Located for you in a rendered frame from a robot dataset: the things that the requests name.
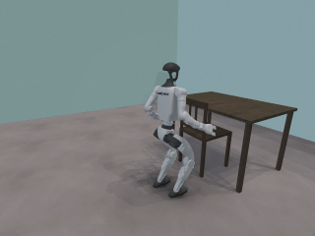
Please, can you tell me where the chair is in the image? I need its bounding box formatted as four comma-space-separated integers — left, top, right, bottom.
178, 97, 232, 178

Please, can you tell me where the robot right hand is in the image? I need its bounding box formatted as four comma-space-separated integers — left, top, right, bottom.
204, 124, 217, 136

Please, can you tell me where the table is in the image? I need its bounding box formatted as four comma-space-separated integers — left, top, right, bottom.
171, 91, 297, 193

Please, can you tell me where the robot right upper arm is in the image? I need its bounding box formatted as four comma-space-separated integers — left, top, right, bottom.
174, 87, 187, 121

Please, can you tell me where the robot left upper arm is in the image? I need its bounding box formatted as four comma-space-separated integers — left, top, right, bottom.
144, 86, 161, 113

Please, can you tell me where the robot left thigh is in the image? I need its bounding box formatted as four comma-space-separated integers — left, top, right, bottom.
153, 128, 177, 159

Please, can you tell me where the left robot forearm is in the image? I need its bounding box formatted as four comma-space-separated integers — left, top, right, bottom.
145, 110, 159, 120

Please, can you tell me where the right robot forearm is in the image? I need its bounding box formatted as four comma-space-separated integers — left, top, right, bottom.
182, 111, 207, 131

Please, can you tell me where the right robot shin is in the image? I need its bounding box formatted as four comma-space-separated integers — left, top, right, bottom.
173, 159, 195, 193

